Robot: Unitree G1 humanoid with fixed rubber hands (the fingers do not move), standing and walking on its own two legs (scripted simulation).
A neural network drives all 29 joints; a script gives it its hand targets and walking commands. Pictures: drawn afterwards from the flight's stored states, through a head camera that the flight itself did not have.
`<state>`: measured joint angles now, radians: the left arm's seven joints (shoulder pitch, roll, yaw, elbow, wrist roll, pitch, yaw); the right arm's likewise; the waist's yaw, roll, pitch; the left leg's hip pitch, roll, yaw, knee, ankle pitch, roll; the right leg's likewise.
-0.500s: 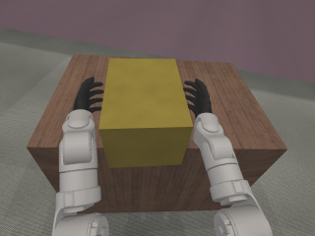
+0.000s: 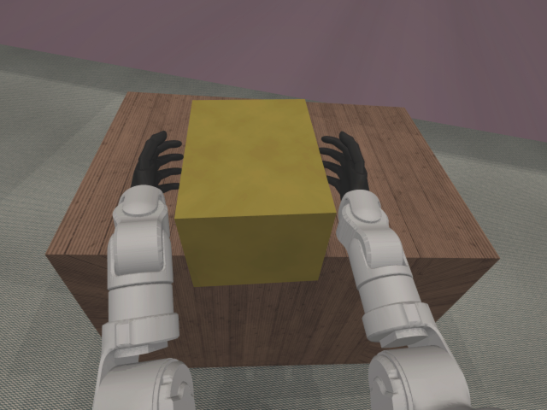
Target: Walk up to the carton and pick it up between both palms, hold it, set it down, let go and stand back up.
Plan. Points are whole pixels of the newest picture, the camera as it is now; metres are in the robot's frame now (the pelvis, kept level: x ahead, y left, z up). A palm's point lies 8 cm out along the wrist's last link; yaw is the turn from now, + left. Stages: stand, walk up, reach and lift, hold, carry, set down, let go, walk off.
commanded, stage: hold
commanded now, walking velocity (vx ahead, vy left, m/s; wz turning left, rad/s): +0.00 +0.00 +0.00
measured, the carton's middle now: (252, 187) +0.42 +0.01 +0.11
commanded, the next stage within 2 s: none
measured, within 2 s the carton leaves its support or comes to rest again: neither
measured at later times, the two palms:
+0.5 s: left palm (152, 187) +0.35 +0.15 +0.16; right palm (357, 189) +0.36 -0.13 +0.16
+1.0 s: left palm (139, 193) +0.34 +0.16 +0.17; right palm (351, 191) +0.35 -0.12 +0.17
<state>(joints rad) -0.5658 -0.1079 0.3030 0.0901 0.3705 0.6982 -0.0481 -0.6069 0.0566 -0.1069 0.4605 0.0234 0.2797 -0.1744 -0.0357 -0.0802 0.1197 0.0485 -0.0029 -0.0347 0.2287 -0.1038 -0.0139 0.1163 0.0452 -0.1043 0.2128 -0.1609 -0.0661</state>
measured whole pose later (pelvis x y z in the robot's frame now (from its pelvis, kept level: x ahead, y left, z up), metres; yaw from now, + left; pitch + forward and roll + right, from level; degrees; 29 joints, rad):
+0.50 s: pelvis +0.01 +0.00 +0.00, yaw -1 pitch -10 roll +1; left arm -0.48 -0.10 0.24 -0.07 0.34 0.77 -0.04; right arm -0.53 0.02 -0.01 0.31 0.11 0.32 -0.22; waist -0.05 -0.08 0.13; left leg 0.08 0.00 -0.02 0.22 -0.12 -0.01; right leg 0.15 0.05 -0.09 0.20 -0.17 -0.06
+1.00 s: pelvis -0.01 +0.01 +0.00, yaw +0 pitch -11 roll +0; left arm -0.56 -0.10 0.29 0.07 0.38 0.74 -0.05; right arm -0.61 0.07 -0.13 0.46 0.00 0.29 -0.15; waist -0.03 -0.07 0.11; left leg 0.05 -0.01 -0.03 0.24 -0.09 -0.01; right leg 0.11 0.04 -0.10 0.23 -0.16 -0.06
